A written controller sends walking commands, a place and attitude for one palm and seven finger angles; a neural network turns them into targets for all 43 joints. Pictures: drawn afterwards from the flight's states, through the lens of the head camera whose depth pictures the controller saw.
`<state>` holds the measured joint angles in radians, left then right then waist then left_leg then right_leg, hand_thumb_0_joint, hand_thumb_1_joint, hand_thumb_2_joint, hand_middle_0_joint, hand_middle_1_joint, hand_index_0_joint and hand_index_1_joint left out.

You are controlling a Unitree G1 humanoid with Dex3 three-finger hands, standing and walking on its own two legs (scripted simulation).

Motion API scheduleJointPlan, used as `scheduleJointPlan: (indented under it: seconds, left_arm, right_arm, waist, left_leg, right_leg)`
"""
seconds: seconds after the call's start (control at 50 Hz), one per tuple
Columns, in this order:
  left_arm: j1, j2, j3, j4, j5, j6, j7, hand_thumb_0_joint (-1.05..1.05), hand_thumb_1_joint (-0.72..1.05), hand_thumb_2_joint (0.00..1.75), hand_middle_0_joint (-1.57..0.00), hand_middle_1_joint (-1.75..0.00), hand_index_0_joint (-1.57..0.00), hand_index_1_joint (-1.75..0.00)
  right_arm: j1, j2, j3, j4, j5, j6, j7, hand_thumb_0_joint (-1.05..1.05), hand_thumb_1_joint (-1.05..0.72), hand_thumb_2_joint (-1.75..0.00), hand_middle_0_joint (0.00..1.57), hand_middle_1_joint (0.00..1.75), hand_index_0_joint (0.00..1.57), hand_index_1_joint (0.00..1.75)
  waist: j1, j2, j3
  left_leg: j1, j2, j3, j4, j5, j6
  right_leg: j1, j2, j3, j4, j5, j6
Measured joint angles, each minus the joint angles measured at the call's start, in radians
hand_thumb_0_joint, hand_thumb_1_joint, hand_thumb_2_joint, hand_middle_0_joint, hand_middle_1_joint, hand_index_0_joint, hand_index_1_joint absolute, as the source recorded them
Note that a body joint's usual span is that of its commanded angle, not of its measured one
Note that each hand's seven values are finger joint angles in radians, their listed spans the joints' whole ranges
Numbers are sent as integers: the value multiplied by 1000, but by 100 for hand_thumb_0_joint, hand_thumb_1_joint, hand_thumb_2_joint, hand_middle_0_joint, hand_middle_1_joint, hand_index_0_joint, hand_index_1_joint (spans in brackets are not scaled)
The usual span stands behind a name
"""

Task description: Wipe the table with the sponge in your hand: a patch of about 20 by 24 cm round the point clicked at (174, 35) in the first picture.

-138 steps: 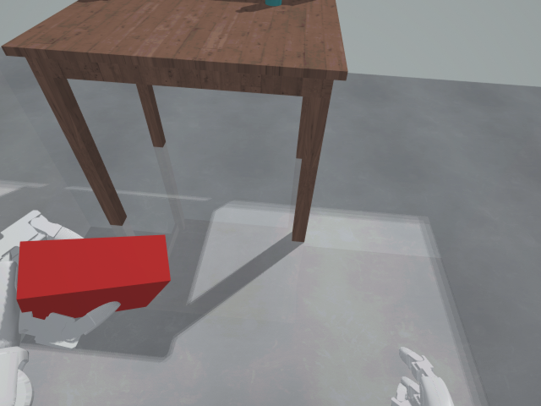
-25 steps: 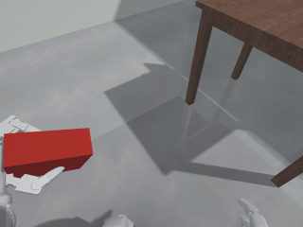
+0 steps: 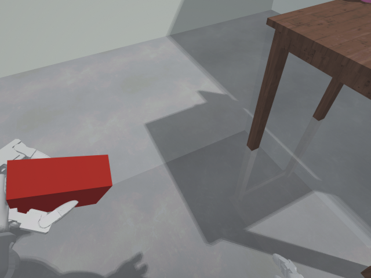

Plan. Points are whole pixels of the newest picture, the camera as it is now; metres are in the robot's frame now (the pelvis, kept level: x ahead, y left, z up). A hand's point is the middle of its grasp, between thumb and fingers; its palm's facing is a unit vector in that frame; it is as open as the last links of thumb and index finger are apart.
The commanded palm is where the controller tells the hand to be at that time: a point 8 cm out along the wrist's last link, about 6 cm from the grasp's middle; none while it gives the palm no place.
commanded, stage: walk to a spot facing it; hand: left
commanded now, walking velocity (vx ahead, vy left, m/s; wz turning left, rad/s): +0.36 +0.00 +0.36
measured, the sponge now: (75, 184) +0.23 +0.21 +0.15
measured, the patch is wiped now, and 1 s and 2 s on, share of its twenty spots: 0.00 0.00 0.00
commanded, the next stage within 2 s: turn to face it in 1.40 s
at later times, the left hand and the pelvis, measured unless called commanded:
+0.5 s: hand (65, 126) +0.34 +0.28 +0.17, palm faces +0.53 -0.75 -0.39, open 9.6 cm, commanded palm +0.26 +0.31 +0.19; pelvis +0.15 +0.00 -0.01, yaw +9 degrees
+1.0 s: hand (96, 106) +0.41 +0.24 +0.16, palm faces +0.62 -0.69 -0.38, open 9.6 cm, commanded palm +0.33 +0.28 +0.19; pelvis +0.28 -0.04 +0.01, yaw +20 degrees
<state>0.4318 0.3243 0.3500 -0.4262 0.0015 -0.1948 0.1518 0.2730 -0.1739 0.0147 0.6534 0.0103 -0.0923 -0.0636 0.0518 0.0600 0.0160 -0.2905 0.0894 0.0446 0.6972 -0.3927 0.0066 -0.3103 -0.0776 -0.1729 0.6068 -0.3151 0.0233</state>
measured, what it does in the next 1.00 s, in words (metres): walks ahead, turning left: left foot, then right foot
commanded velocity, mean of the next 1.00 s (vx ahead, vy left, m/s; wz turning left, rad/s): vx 0.35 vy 0.00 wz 0.39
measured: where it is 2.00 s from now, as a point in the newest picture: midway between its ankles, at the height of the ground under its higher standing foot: (201, 244)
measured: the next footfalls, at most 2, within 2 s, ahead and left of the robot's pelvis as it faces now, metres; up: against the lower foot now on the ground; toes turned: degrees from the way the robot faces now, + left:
left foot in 0.40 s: +0.24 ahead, +0.11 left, +0.00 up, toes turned +18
right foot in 0.84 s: +0.34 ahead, -0.14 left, +0.00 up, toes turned +5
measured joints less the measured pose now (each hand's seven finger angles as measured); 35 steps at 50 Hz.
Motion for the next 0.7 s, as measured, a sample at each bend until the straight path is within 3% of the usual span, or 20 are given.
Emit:
scheduleJointPlan:
  seconds: [0.04, 0.08, 0.14, 0.2, 0.24, 0.3, 0.36, 0.4, 0.42, 0.46, 0.52, 0.6, 0.7]
  left_arm:
    - [-54, -31, -41, 25, 6, 26, -3, -1, -45, 98, -81, -132, -81, -132]
    - [-69, -43, -68, 19, 3, 36, -8, -1, -45, 98, -81, -132, -81, -132]
    - [-7, -20, -55, -47, 0, 11, -14, -1, -45, 98, -81, -132, -81, -132]
    - [60, 36, -11, -114, -5, -23, -13, -1, -45, 98, -81, -132, -81, -132]
    - [83, 69, 20, -140, -12, -40, -7, -1, -45, 98, -81, -132, -81, -132]
    - [100, 86, 53, -156, -23, -48, 10, -1, -45, 98, -81, -132, -81, -132]
    - [103, 74, 63, -158, -26, -36, 28, -1, -45, 98, -81, -132, -81, -132]
    - [99, 53, 59, -160, -26, -27, 38, -1, -45, 98, -81, -132, -81, -132]
    - [79, 48, 56, -149, -25, -25, 40, -1, -45, 98, -81, -132, -81, -132]
    - [4, 45, 32, -101, -15, -12, 37, -1, -45, 98, -81, -132, -81, -132]
    - [-72, 57, 9, -75, -4, 16, 11, -1, -45, 98, -81, -132, -81, -132]
    - [-4, 82, 39, -194, -18, -4, -4, -1, -45, 98, -81, -132, -81, -132]
    - [99, 76, 64, -224, -34, -60, -13, -1, -45, 98, -81, -132, -80, -132]
  right_arm:
    - [-33, -35, -13, 33, -3, 13, -6, 1, -90, -90, 21, 30, 20, 30]
    - [-59, -61, -25, 52, -5, 23, -3, 1, -90, -90, 21, 30, 20, 30]
    - [-91, -81, -42, 26, -5, 37, 1, 1, -91, -90, 20, 30, 20, 30]
    - [-95, -86, -59, -29, -4, 50, 4, 1, -91, -90, 20, 30, 20, 30]
    - [-84, -88, -68, -60, -3, 57, 6, 1, -91, -90, 20, 30, 20, 30]
    - [-65, -89, -77, -88, -2, 64, 7, 1, -91, -90, 20, 30, 19, 30]
    - [-47, -81, -75, -98, -1, 68, 7, 1, -91, -90, 20, 30, 19, 30]
    - [-42, -83, -71, -111, -2, 66, 3, 1, -91, -90, 20, 30, 19, 30]
    - [-56, -71, -73, -105, -4, 63, -1, 1, -91, -90, 20, 30, 19, 30]
    - [-87, -36, -66, -86, -4, 56, 1, 1, -91, -90, 20, 30, 19, 30]
    - [-115, 14, -28, -63, 1, 41, 20, 1, -91, -90, 20, 30, 19, 30]
    - [-113, 66, 8, -65, 4, 4, 40, 1, -91, -90, 20, 30, 20, 30]
    - [-62, 68, 15, -46, 2, -18, 40, 1, -90, -90, 21, 30, 20, 30]
  waist:
    - [-17, 13, 25]
    - [-30, 0, 42]
    - [-55, -27, 57]
    - [-80, -53, 67]
    - [-82, -67, 68]
    - [-69, -83, 66]
    - [-48, -107, 56]
    - [-39, -101, 47]
    - [-45, -105, 53]
    - [-57, -108, 73]
    - [-72, -102, 83]
    - [-68, -84, 79]
    - [-27, -18, 33]
  left_leg:
    - [-90, -23, -35, 263, -69, 6]
    - [-165, -46, -28, 466, -51, -5]
    - [-244, -43, 1, 568, -7, -21]
    - [-273, -21, 37, 437, 44, -31]
    - [-267, -8, 72, 292, 75, -31]
    - [-233, -10, 126, 99, 90, -23]
    - [-167, -44, 183, -53, 125, -9]
    - [-92, -66, 201, -150, 206, 20]
    - [-96, -71, 197, -117, 227, 48]
    - [-105, -76, 173, -32, 166, 79]
    - [-88, -79, 121, -38, 138, 76]
    - [-54, -63, 84, -111, 162, 56]
    - [4, -37, 39, -198, 171, 32]
  right_leg:
    - [9, -6, -32, 57, -24, -42]
    - [43, -19, -48, 52, -47, -53]
    - [93, -21, -47, -12, -39, -52]
    - [146, -23, -61, -85, -29, -52]
    - [174, -27, -73, -117, -32, -47]
    - [207, -38, -87, -127, -60, -33]
    - [221, -64, -88, -71, -122, -12]
    - [185, -85, -83, 86, -183, -1]
    - [142, -94, -53, 223, -192, 3]
    - [36, -53, 48, 503, -239, 4]
    - [-117, -16, 102, 701, -215, 10]
    - [-247, -41, 105, 597, -105, 21]
    - [-211, -52, 67, 310, -40, 37]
